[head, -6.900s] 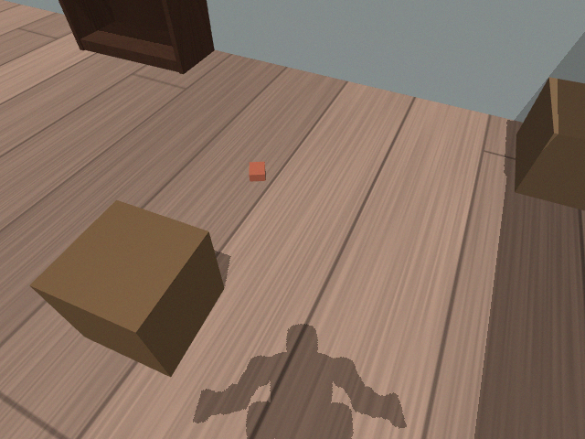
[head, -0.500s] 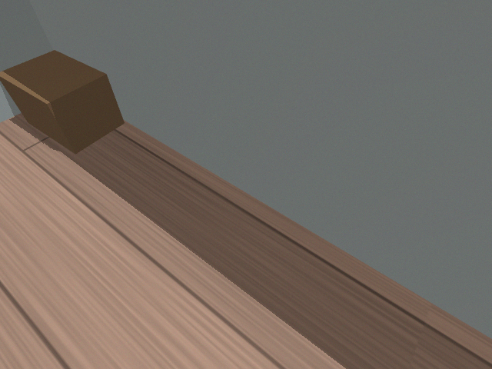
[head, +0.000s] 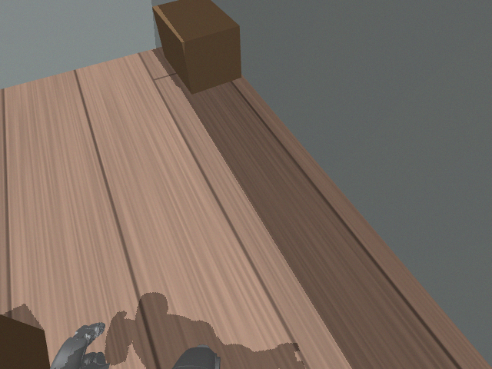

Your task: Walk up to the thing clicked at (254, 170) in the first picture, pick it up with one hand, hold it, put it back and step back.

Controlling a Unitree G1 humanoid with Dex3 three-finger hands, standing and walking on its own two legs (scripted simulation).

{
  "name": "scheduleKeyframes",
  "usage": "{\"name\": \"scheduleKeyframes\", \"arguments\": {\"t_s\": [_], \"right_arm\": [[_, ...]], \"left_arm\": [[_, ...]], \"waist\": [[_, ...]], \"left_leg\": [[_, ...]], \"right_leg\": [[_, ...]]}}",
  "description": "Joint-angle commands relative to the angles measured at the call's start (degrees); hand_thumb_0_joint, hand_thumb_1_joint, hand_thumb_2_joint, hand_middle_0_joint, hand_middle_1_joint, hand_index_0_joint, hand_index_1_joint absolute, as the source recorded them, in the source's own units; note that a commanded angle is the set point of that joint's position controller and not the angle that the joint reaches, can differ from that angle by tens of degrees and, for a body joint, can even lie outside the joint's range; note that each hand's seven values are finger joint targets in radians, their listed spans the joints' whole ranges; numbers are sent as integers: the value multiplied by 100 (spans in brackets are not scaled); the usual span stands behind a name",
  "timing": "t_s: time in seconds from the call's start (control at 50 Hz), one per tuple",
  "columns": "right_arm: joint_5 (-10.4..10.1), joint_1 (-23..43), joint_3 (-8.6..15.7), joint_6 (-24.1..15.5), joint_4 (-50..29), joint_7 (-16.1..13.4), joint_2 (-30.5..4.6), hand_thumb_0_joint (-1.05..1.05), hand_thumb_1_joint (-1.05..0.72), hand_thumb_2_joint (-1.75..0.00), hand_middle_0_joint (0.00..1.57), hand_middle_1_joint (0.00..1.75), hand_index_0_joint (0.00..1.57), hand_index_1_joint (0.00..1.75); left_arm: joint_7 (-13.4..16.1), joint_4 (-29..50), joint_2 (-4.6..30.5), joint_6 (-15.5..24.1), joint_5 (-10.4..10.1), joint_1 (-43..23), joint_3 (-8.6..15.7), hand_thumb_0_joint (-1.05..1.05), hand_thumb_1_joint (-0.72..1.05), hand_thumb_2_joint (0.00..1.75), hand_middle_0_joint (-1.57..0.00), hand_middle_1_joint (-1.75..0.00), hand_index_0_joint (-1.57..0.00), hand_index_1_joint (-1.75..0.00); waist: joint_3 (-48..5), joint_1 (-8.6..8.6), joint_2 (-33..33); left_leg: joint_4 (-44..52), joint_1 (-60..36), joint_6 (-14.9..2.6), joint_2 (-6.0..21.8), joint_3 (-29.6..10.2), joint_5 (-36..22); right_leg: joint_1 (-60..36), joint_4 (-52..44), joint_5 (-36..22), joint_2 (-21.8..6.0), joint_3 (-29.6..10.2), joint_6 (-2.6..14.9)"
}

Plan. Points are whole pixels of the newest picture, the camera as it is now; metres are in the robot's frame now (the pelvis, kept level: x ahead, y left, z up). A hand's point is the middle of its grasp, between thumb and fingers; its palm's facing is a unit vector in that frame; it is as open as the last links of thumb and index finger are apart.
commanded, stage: walk up
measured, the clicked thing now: out of the picture +0.80 +1.28 -0.75
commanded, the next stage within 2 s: none
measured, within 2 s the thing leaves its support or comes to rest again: neither
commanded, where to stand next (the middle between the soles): +0.09 +0.05 m, yaw +60 degrees
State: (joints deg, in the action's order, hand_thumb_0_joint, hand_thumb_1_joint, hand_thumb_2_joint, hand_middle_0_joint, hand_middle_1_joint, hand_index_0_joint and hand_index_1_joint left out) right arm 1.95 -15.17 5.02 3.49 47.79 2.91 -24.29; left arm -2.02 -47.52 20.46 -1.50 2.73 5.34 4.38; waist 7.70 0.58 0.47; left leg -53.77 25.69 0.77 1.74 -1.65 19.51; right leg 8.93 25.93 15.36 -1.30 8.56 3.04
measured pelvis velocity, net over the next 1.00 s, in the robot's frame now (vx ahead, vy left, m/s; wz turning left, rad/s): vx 0.01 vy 0.02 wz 0.78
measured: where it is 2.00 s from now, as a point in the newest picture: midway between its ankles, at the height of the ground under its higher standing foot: outside the picture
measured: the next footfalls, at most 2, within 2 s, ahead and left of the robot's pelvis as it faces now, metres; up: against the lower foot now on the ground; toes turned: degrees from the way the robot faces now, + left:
left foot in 0.20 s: +0.05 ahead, +0.14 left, +0.00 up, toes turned +16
right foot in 0.58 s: +0.15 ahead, -0.08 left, +0.00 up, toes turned +28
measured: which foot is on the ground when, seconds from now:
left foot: up 0.00-0.18, down 0.20-0.58, up 0.60-0.92, down 0.94-1.00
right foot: down 0.00-0.24, up 0.26-0.56, down 0.58-0.94, up 0.96-1.00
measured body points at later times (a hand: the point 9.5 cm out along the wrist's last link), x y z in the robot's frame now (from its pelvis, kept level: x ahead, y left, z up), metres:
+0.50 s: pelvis +0.03 +0.01 -0.01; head +0.07 +0.04 +0.43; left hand -0.02 +0.34 -0.12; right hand +0.27 -0.22 -0.10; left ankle +0.02 +0.13 -0.74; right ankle +0.10 -0.12 -0.71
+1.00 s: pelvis +0.01 +0.02 -0.03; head +0.03 +0.06 +0.42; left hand -0.18 +0.31 -0.14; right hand +0.31 -0.15 -0.12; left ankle -0.05 +0.13 -0.74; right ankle +0.11 -0.10 -0.72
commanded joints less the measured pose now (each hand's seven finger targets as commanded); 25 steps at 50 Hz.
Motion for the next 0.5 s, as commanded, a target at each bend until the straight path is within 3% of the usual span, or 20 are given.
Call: {"name": "scheduleKeyframes", "arguments": {"t_s": [0.0,0.04,0.1,0.12,0.14,0.16,0.18,0.2,0.22,0.24,0.26,0.28,0.3,0.32,0.36,0.42,0.48], "right_arm": [[38,148,201,-83,-703,47,-796,0,-90,-90,20,30,20,30],[13,201,209,-97,-836,52,-789,0,-90,-90,20,30,20,30],[-2,141,269,-121,-967,29,-809,0,-90,-90,20,30,20,30],[-16,-41,278,-131,-974,17,-800,0,-90,-90,20,30,20,30],[-8,-78,310,-146,-991,2,-812,0,-90,-90,20,30,20,30],[11,-318,349,-176,-995,-23,-851,0,-90,-90,20,30,20,30],[60,-676,442,-220,-980,-77,-1028,0,-90,-90,20,30,20,30],[137,-753,564,-260,-1087,-150,-1487,0,-90,-90,20,30,20,30],[107,-557,627,-273,-1188,-195,-1898,0,-90,-90,20,30,20,30],[3,-612,636,-291,-1258,-225,-1750,0,-90,-90,20,30,20,30],[-52,-343,493,-285,-1405,-274,-1466,0,-90,-90,20,30,20,30],[-46,-62,397,-271,-1467,-299,-1276,0,-90,-90,20,30,20,30],[-24,8,404,-287,-1540,-314,-1228,0,-90,-90,20,30,20,30],[-17,-27,373,-362,-1477,-325,-1361,0,-90,-90,20,30,20,30],[41,-60,353,-381,-1530,-287,-1296,0,-90,-90,20,30,20,30],[53,-216,436,-341,-1687,-253,-1362,0,-90,-90,20,30,20,30],[71,-36,467,-303,-1863,-218,-1338,0,-90,-90,20,30,20,30]], "left_arm": [[74,710,1464,230,-24,197,436,0,90,90,-20,-30,-20,-30],[69,790,1548,218,-18,346,455,0,90,90,-20,-30,-20,-30],[55,948,1615,194,-11,343,460,0,90,90,-20,-30,-20,-30],[36,1019,1652,185,-5,253,472,0,90,90,-20,-30,-20,-30],[32,1028,1641,176,-23,296,454,0,90,90,-20,-30,-20,-30],[21,1072,1625,175,-56,288,425,0,90,90,-20,-30,-20,-30],[20,1096,1489,181,-101,434,368,0,90,90,-20,-30,-20,-30],[13,1139,1085,178,-149,765,280,0,90,90,-20,-30,-20,-30],[-15,1281,1061,151,-172,364,256,0,90,90,-20,-30,-20,-30],[21,1263,1384,147,-74,80,306,0,90,90,-20,-30,-20,-30],[25,1186,1415,112,-116,412,299,0,90,90,-20,-30,-20,-30],[25,1033,1337,116,-176,755,281,0,90,90,-20,-30,-20,-30],[22,986,1379,127,-172,815,273,0,90,90,-20,-30,-20,-30],[22,908,1336,104,-204,866,195,0,90,90,-20,-30,-20,-30],[59,889,1239,112,-209,908,193,0,90,90,-20,-30,-20,-30],[189,952,1339,196,-209,1024,207,0,90,90,-20,-30,-20,-30],[266,985,1295,292,-236,1195,224,0,90,90,-20,-30,-20,-30]], "waist": [[-583,-440,-838],[-640,-464,-877],[-752,-373,-819],[-860,-279,-821],[-851,-224,-681],[-998,-39,-565],[-1314,161,-49],[-1392,165,1282],[-1234,208,1848],[-971,249,936],[-1035,65,451],[-1000,-103,560],[-934,-111,737],[-913,-110,922],[-860,-57,1032],[-860,43,986],[-1094,-53,935]], "left_leg": [[614,485,-18,206,236,-46],[945,291,-77,162,396,-116],[1335,-130,-192,152,551,88],[1557,-369,-250,161,599,168],[1838,-639,-299,66,696,129],[2359,-1164,-398,-71,793,-83],[2917,-2036,-616,-188,471,-286],[3390,-2734,-1000,662,-1045,-1112],[3576,-2765,-1981,1745,-3361,-1696],[3570,-2147,-2127,1900,-3380,-1837],[3383,-2249,-1761,1545,-2360,-1794],[3191,-2332,-1446,1221,-1732,-1841],[3014,-2159,-1247,985,-1509,-1930],[3010,-1588,-1162,750,-1379,-1891],[2970,-1268,-1174,579,-1451,-2325],[2677,-1288,-1312,717,-1873,-3351],[2265,-1005,-1250,601,-2067,-3623]], "right_leg": [[-1065,-734,-1833,-1612,-867,553],[-1116,-577,-2204,-1645,-707,435],[-812,-298,-2225,-1907,-587,502],[-700,-103,-2156,-2018,-526,602],[-475,140,-2059,-1959,-350,499],[-253,688,-2052,-1847,-92,355],[175,1791,-1977,-1501,198,90],[1335,3144,-353,-749,491,-334],[2569,3663,2191,256,-78,-597],[2355,3993,2296,-215,-908,-489],[2365,3886,2070,-369,-923,-445],[2386,3532,1812,-412,-963,-394],[2261,3194,1618,-422,-975,-348],[1895,3076,1333,-272,-894,-352],[1636,2798,1345,-82,-744,-377],[1597,2438,1172,29,-696,-374],[970,1829,965,169,-722,-235]]}}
